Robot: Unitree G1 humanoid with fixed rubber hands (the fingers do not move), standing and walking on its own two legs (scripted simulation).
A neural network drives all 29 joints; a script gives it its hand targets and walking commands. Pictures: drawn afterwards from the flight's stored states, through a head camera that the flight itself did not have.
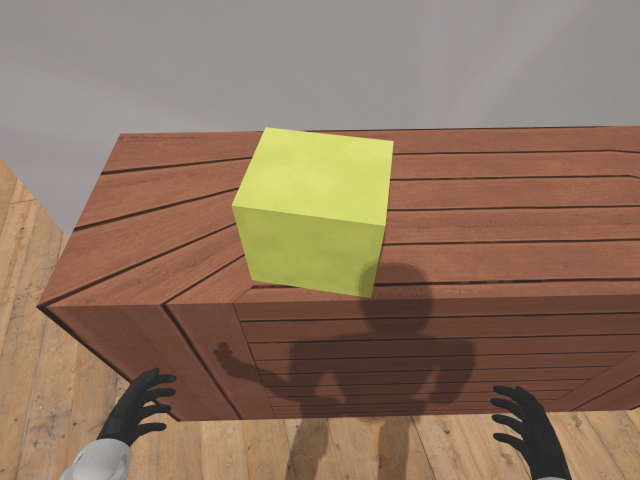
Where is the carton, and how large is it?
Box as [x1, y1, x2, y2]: [232, 127, 393, 297]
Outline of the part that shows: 266,127 232,203 234,216 251,278 261,281 370,297 385,225 393,141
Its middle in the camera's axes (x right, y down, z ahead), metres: +0.00 -0.03 +0.58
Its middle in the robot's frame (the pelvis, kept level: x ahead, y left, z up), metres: +0.46 +0.06 +0.03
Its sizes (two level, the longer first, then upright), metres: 0.190 0.161 0.174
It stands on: a pedestal, 0.72 m high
